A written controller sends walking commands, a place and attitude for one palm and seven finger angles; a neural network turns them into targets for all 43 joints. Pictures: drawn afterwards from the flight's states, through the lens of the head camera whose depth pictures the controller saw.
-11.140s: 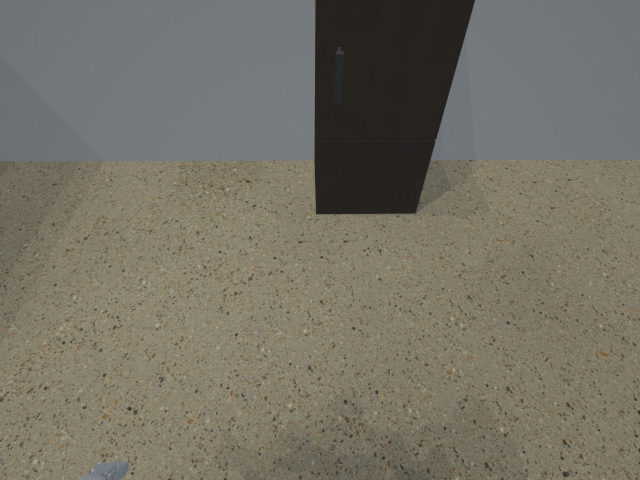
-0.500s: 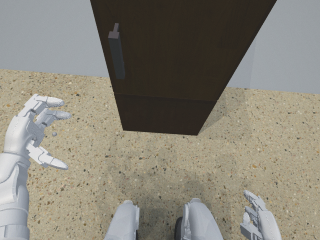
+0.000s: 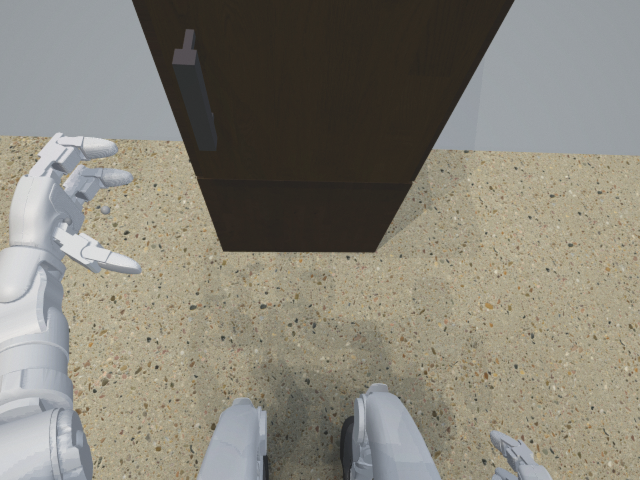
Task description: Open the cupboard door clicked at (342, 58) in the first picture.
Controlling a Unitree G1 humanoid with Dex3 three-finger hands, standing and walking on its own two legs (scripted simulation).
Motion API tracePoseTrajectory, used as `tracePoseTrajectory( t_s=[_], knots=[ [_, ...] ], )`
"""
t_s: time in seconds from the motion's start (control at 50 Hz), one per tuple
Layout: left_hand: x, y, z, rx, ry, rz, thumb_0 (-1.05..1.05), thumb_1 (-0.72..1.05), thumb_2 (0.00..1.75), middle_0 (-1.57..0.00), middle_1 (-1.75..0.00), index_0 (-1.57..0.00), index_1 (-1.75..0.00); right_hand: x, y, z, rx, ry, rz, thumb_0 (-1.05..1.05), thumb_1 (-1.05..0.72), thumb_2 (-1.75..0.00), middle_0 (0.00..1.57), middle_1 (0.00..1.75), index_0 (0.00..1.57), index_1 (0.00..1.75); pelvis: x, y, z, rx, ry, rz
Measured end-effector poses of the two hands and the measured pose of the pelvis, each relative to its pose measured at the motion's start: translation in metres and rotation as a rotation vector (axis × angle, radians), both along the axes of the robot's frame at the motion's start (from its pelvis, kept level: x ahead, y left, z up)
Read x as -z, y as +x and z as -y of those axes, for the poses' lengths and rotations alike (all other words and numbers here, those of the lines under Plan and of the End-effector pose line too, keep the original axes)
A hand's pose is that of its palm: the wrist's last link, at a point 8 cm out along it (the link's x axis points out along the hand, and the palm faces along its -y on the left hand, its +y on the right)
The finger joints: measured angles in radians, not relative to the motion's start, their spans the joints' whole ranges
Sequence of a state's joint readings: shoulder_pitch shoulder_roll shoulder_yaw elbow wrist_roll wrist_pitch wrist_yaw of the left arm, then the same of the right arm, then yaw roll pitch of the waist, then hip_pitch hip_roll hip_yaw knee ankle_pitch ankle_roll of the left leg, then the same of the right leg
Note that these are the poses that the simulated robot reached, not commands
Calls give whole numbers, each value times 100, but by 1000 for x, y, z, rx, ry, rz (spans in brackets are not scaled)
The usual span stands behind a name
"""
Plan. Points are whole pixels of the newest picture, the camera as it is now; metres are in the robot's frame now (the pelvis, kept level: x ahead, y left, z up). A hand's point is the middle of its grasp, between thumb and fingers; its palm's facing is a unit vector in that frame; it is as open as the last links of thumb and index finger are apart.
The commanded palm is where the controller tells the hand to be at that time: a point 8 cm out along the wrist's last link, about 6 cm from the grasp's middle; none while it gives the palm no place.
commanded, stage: move the hooked fingers beside the handle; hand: left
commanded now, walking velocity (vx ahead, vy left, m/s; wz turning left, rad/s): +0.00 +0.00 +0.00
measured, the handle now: (199, 94) +0.60 +0.16 +0.02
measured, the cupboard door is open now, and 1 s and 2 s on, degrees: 0 0 0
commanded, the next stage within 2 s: slide the fingers in behind the handle in 1.60 s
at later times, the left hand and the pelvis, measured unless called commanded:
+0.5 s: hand (142, 157) +0.49 +0.22 +0.03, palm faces -0.01 -1.00 -0.03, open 14.0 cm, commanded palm +0.48 +0.26 +0.02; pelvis -0.01 +0.00 -0.02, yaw +0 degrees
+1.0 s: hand (160, 123) +0.56 +0.21 +0.01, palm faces -0.01 -1.00 -0.04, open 14.0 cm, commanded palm +0.54 +0.24 +0.02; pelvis -0.02 +0.00 -0.04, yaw -3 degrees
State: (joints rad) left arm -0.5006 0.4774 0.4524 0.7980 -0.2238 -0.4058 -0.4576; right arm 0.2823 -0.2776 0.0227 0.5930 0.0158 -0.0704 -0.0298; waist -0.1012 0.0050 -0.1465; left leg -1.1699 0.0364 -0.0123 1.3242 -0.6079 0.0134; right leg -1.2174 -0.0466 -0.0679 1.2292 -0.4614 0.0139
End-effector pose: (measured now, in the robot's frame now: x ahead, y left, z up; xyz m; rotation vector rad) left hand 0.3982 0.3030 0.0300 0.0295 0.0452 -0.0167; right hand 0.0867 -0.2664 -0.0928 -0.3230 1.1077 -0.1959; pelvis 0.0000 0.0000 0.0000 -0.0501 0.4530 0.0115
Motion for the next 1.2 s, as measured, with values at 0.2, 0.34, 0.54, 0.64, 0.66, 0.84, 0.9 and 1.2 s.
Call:
tracePoseTrajectory(
  t_s=[0.2, 0.34, 0.54, 0.64, 0.66, 0.84, 0.9, 1.2],
  knots=[
    [-1, 25, 9, 2, 3, 15, -1, -50, 30, -30, -120, -30, -120, 6, -13, -1, 17, 3, -54, 1, -91, -89, 20, 30, 20, 30, 4, -3, -1, -1, -3, -14],
    [-1, 47, 19, 0, 4, 21, -1, -50, 30, -30, -120, -30, -120, 12, -28, 1, 27, -1, -103, 1, -91, -89, 20, 30, 20, 30, 9, -7, 1, -4, -5, -27],
    [-1, 80, 30, -9, 5, 28, -1, -50, 30, -30, -120, -30, -120, 20, -61, 4, 68, -6, -190, 1, -91, -89, 20, 30, 20, 30, 18, -14, 4, 5, -8, -53],
    [-2, 94, 30, -12, 8, 38, -1, -50, 30, -30, -120, -30, -120, 23, -80, 5, 90, -10, -244, 0, -91, -89, 20, 30, 20, 30, 23, -17, 5, 8, -13, -69],
    [-2, 97, 30, -12, 7, 34, -1, -50, 30, -30, -120, -30, -120, 24, -84, 5, 93, -11, -255, 0, -91, -89, 20, 30, 20, 30, 24, -17, 5, 9, -14, -73],
    [4, 130, 35, -11, 0, 28, -1, -50, 30, -30, -120, -30, -120, 26, -111, 4, 121, -35, -334, 0, -91, -89, 20, 30, 20, 30, 36, -21, 3, 10, -29, -118],
    [7, 139, 35, -10, 2, 26, -1, -50, 30, -30, -120, -30, -120, 27, -119, 1, 135, -36, -358, 0, -91, -89, 20, 30, 20, 30, 39, -22, 2, 15, -33, -131],
    [7, 131, 34, -16, 10, 23, -1, -50, 30, -30, -120, -30, -120, 21, -114, -20, 150, 34, -393, 0, -91, -89, 20, 30, 20, 30, 25, -11, -3, 17, -35, -123]
  ],
)
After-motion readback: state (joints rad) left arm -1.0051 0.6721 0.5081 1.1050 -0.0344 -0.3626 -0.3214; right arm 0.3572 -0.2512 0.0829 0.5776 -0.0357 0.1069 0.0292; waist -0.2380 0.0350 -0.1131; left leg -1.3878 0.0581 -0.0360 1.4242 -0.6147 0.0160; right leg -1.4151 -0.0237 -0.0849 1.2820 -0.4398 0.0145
